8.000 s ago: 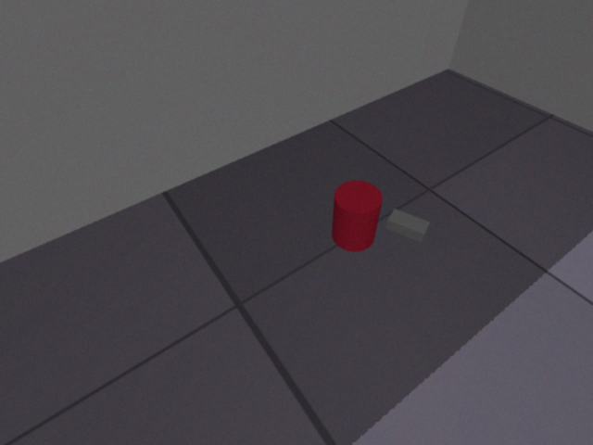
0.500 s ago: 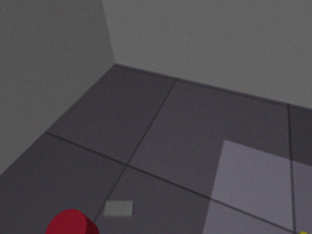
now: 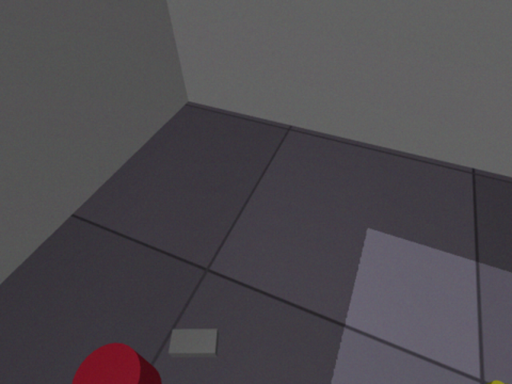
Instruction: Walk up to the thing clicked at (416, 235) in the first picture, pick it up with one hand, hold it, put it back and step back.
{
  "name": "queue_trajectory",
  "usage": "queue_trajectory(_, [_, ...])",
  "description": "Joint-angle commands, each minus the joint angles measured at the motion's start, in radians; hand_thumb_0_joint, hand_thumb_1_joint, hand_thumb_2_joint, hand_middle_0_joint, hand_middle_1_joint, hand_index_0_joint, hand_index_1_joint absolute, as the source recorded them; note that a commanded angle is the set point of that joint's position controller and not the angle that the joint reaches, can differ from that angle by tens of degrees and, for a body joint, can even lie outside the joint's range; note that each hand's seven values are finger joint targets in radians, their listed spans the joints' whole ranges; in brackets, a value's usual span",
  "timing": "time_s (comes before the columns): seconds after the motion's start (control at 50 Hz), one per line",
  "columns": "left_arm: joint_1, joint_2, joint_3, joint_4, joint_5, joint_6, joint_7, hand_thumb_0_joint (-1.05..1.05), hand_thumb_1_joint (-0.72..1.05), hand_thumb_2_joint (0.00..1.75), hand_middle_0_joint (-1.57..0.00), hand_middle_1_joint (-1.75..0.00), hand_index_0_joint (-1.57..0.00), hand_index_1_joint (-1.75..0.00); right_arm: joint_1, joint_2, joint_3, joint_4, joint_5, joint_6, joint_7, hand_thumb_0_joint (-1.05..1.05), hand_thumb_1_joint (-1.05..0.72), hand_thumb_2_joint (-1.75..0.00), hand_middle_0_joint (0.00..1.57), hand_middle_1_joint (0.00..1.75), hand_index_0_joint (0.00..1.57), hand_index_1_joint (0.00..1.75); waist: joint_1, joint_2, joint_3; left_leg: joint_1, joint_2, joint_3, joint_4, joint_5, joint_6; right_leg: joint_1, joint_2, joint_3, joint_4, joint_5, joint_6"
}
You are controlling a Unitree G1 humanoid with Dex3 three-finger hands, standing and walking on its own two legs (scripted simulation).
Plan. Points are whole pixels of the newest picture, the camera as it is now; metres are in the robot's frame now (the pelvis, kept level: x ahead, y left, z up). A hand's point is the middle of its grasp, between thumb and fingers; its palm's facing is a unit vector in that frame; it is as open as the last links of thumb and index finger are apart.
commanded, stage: stand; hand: left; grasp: from above
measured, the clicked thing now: (194, 343) +0.40 +0.28 -0.76
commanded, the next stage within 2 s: rise first in 0.30 s
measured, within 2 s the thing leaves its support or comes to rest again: neither
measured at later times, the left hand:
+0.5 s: hand out of the picture +0.10 +0.25 -0.16, palm faces +0.03 -0.94 -0.33, open 7.6 cm
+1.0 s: hand out of the picture +0.11 +0.27 -0.23, palm faces -0.13 -0.89 -0.43, open 13.8 cm
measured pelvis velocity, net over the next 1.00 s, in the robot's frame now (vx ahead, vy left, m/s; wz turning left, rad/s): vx -0.03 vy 0.00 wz -0.02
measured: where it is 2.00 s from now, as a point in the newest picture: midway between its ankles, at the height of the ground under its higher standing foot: outside the picture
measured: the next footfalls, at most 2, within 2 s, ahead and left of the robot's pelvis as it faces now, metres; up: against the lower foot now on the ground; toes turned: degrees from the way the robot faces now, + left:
none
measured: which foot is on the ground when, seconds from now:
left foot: down 0.00-1.00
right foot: down 0.00-1.00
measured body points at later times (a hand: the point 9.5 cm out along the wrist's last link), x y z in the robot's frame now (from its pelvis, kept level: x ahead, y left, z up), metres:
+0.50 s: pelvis -0.01 +0.00 +0.00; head +0.02 +0.00 +0.44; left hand +0.10 +0.30 -0.14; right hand +0.08 -0.29 -0.13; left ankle +0.00 +0.13 -0.75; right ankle -0.03 -0.14 -0.75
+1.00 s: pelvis -0.03 +0.00 -0.09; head +0.07 +0.02 +0.35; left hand +0.12 +0.31 -0.20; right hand +0.11 -0.26 -0.19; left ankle +0.00 +0.13 -0.75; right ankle -0.03 -0.14 -0.75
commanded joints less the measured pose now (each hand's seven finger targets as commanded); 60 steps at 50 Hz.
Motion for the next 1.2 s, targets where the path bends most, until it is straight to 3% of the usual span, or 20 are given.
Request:
queue_trajectory(0.0, [-0.027, 0.216, 0.038, -0.051, -0.006, -0.021, 0.017, 0.0, 0.9, 0.9, -0.2, -0.3, -0.2, -0.3, -0.037, -0.212, -0.042, -0.061, 0.001, -0.022, -0.015, 0.0, -0.9, -0.9, 0.2, 0.3, 0.2, 0.3, 0.005, -0.006, -0.074, 0.037, 0.118, -0.089, -0.032, 0.226, 0.03, -0.014, -0.111, 0.076, -0.04, 0.186, -0.041])
queue_trajectory(0.14, [-0.024, 0.219, 0.038, -0.054, -0.006, -0.024, 0.02, 0.0, 0.9, 0.9, -0.2, -0.3, -0.2, -0.3, -0.036, -0.214, -0.044, -0.065, 0.001, -0.022, -0.015, 0.0, -0.9, -0.9, 0.2, 0.3, 0.2, 0.3, 0.003, -0.003, -0.101, 0.055, 0.121, -0.082, -0.015, 0.29, 0.032, 0.009, -0.113, 0.069, -0.026, 0.264, -0.038])
queue_trajectory(0.22, [-0.028, 0.215, 0.037, -0.055, -0.004, -0.022, 0.02, 0.0, 0.9, 0.9, -0.2, -0.3, -0.2, -0.3, -0.036, -0.213, -0.044, -0.064, 0.001, -0.018, -0.015, 0.0, -0.9, -0.9, 0.2, 0.3, 0.2, 0.3, 0.001, -0.007, -0.065, 0.029, 0.115, -0.082, -0.032, 0.205, 0.029, -0.016, -0.108, 0.072, -0.047, 0.185, -0.037])
queue_trajectory(0.36, [-0.027, 0.217, 0.039, -0.055, -0.003, -0.021, 0.018, 0.0, 0.9, 0.9, -0.2, -0.3, -0.2, -0.3, -0.037, -0.211, -0.045, -0.063, 0.001, -0.019, -0.014, 0.0, -0.9, -0.9, 0.2, 0.3, 0.2, 0.3, 0.002, -0.003, -0.062, 0.024, 0.114, -0.083, -0.042, 0.183, 0.032, -0.017, -0.108, 0.076, -0.051, 0.167, -0.04])
queue_trajectory(0.38, [-0.028, 0.219, 0.04, -0.058, -0.002, -0.021, 0.018, 0.0, 0.82, 0.97, -0.18, -0.38, -0.16, -0.38, -0.035, -0.213, -0.045, -0.064, 0.0, -0.02, -0.014, 0.0, -0.87, -0.89, 0.2, 0.3, 0.2, 0.3, 0.003, -0.001, -0.074, 0.031, 0.119, -0.083, -0.039, 0.203, 0.035, -0.002, -0.11, 0.074, -0.041, 0.181, -0.043])
queue_trajectory(0.4, [-0.379, 0.056, 0.04, -0.409, -0.059, -0.116, 0.033, 0.0, 0.74, 0.95, -0.2, -0.46, -0.16, -0.46, -0.014, -0.049, -0.003, -0.35, 0.069, -0.065, -0.034, 0.0, -0.95, -0.91, 0.2, 0.3, 0.2, 0.3, -0.118, 0.047, -0.004, -0.067, -0.018, 0.034, 0.021, 0.057, 0.017, -0.251, 0.038, 0.0, 0.043, 0.124, -0.035])
queue_trajectory(0.42, [-0.502, 0.094, 0.057, -0.342, -0.058, -0.108, 0.038, 0.0, 0.67, 0.94, -0.2, -0.52, -0.16, -0.54, 0.041, -0.082, -0.01, -0.294, 0.069, -0.06, -0.043, 0.0, -0.92, -0.9, 0.2, 0.3, 0.2, 0.3, -0.09, 0.026, -0.034, -0.073, -0.02, 0.031, 0.037, 0.014, 0.017, -0.219, 0.035, -0.006, 0.052, 0.085, -0.036])
queue_trajectory(0.44, [-0.345, 0.142, 0.097, -0.166, -0.042, -0.068, 0.042, 0.0, 0.59, 0.95, -0.17, -0.6, -0.14, -0.62, 0.071, -0.107, -0.022, -0.285, 0.066, -0.049, -0.048, 0.0, -0.91, -0.9, 0.2, 0.3, 0.2, 0.3, -0.082, -0.034, -0.013, -0.121, -0.023, 0.028, 0.062, -0.024, 0.022, -0.233, 0.043, -0.019, 0.061, 0.032, -0.041])
queue_trajectory(0.46, [-0.253, 0.171, 0.126, -0.102, -0.03, -0.049, 0.03, 0.0, 0.51, 0.97, -0.16, -0.68, -0.14, -0.7, 0.084, -0.111, -0.034, -0.312, 0.065, -0.038, -0.046, 0.0, -0.9, -0.9, 0.2, 0.3, 0.2, 0.3, -0.042, -0.042, -0.016, -0.159, -0.016, 0.03, 0.096, -0.003, 0.021, -0.24, 0.047, -0.025, 0.093, 0.029, -0.041])
queue_trajectory(0.5, [-0.316, 0.272, 0.181, -0.166, 0.009, -0.057, 0.014, 0.0, 0.36, 0.95, -0.14, -0.84, -0.15, -0.84, 0.122, -0.11, -0.064, -0.347, 0.053, -0.041, -0.059, 0.0, -0.9, -0.9, 0.2, 0.3, 0.2, 0.3, -0.026, -0.017, -0.177, -0.153, -0.019, 0.023, 0.165, 0.069, 0.02, -0.247, 0.041, -0.009, 0.164, 0.098, -0.041])
queue_trajectory(0.54, [-0.166, 0.228, 0.192, -0.054, 0.061, -0.035, -0.018, 0.0, 0.22, 0.91, -0.11, -0.98, -0.15, -0.93, 0.155, -0.104, -0.085, -0.37, 0.031, -0.045, -0.047, 0.0, -0.9, -0.9, 0.2, 0.3, 0.2, 0.3, -0.022, -0.007, -0.239, -0.214, -0.024, 0.014, 0.256, 0.13, 0.015, -0.282, 0.043, -0.009, 0.261, 0.153, -0.045])
queue_trajectory(0.58, [-0.087, 0.245, 0.236, -0.119, 0.101, -0.021, -0.032, 0.0, 0.06, 0.93, -0.1, -1.04, -0.14, -1.0, 0.157, -0.099, -0.102, -0.425, 0.025, -0.043, -0.036, 0.0, -0.9, -0.9, 0.2, 0.3, 0.2, 0.3, 0.035, 0.049, -0.346, -0.222, -0.033, 0.017, 0.307, 0.178, 0.009, -0.269, 0.041, -0.003, 0.316, 0.171, -0.053])
queue_trajectory(0.6, [-0.046, 0.222, 0.232, -0.126, 0.113, -0.005, -0.03, 0.0, -0.02, 0.93, -0.1, -1.05, -0.14, -1.01, 0.152, -0.088, -0.103, -0.453, 0.027, -0.042, -0.034, 0.0, -0.9, -0.9, 0.2, 0.3, 0.2, 0.3, 0.042, 0.063, -0.346, -0.233, -0.034, 0.016, 0.306, 0.176, 0.003, -0.274, 0.045, -0.005, 0.322, 0.157, -0.055])
queue_trajectory(0.66, [-0.108, 0.169, 0.194, -0.175, 0.147, 0.045, -0.021, 0.0, -0.26, 0.96, -0.09, -1.08, -0.1, -1.06, 0.105, -0.072, -0.096, -0.516, 0.032, -0.045, -0.025, 0.0, -0.88, -0.89, 0.2, 0.3, 0.2, 0.3, 0.02, 0.054, -0.271, -0.344, -0.027, 0.009, 0.346, 0.09, 0.003, -0.37, 0.051, -0.012, 0.354, 0.067, -0.055])
queue_trajectory(0.72, [-0.108, 0.206, 0.22, -0.27, 0.168, 0.068, -0.01, 0.0, -0.5, 1.0, -0.07, -1.09, -0.06, -1.09, 0.093, -0.067, -0.101, -0.572, 0.033, -0.056, -0.016, 0.0, -0.85, -0.89, 0.2, 0.3, 0.2, 0.3, 0.016, 0.027, -0.277, -0.434, -0.022, 0.004, 0.417, -0.008, 0.009, -0.463, 0.051, -0.011, 0.417, -0.034, -0.052])
queue_trajectory(0.76, [-0.082, 0.173, 0.215, -0.296, 0.177, 0.076, -0.008, 0.0, -0.55, 1.01, -0.07, -1.1, -0.06, -1.11, 0.105, -0.059, -0.103, -0.597, 0.032, -0.067, -0.012, 0.0, -0.87, -0.89, 0.2, 0.3, 0.2, 0.3, 0.003, -0.005, -0.274, -0.494, -0.02, 0.003, 0.467, -0.054, 0.016, -0.529, 0.051, -0.01, 0.463, -0.074, -0.049])
queue_trajectory(0.84, [-0.087, 0.216, 0.256, -0.483, 0.202, 0.055, 0.0, 0.0, -0.58, 1.02, -0.07, -1.09, -0.06, -1.1, 0.115, -0.048, -0.112, -0.633, 0.026, -0.095, -0.015, 0.0, -0.86, -0.89, 0.2, 0.3, 0.2, 0.3, 0.004, 0.048, -0.366, -0.539, -0.014, 0.0, 0.559, -0.073, 0.018, -0.606, 0.047, -0.003, 0.565, -0.089, -0.05])
queue_trajectory(1.04, [0.027, 0.204, 0.251, -0.686, 0.248, 0.09, -0.004, 0.0, -0.61, 1.03, -0.08, -1.07, -0.06, -1.09, 0.092, -0.045, -0.109, -0.659, 0.012, -0.148, -0.038, 0.0, -0.9, -0.9, 0.2, 0.3, 0.2, 0.3, -0.031, 0.091, -0.41, -0.63, 0.006, -0.025, 0.687, -0.097, 0.018, -0.772, 0.048, -0.007, 0.709, -0.114, -0.049])
queue_trajectory(1.12, [-0.09, 0.239, 0.249, -0.578, 0.32, 0.059, -0.005, 0.0, -0.61, 1.02, -0.09, -1.06, -0.07, -1.08, 0.06, -0.047, -0.103, -0.65, 0.003, -0.171, -0.035, 0.0, -0.92, -0.9, 0.2, 0.3, 0.2, 0.3, -0.05, 0.056, -0.357, -0.814, 0.005, -0.031, 0.819, -0.195, 0.025, -0.949, 0.043, -0.006, 0.832, -0.197, -0.05])
queue_trajectory(1.18, [-0.14, 0.263, 0.255, -0.535, 0.38, -0.018, -0.014, 0.0, -0.61, 1.0, -0.1, -1.05, -0.08, -1.07, 0.05, -0.056, -0.113, -0.646, -0.007, -0.189, -0.025, 0.0, -0.92, -0.9, 0.2, 0.3, 0.2, 0.3, -0.028, 0.076, -0.418, -0.918, -0.002, -0.028, 0.927, -0.223, 0.023, -1.076, 0.041, -0.001, 0.953, -0.234, -0.053])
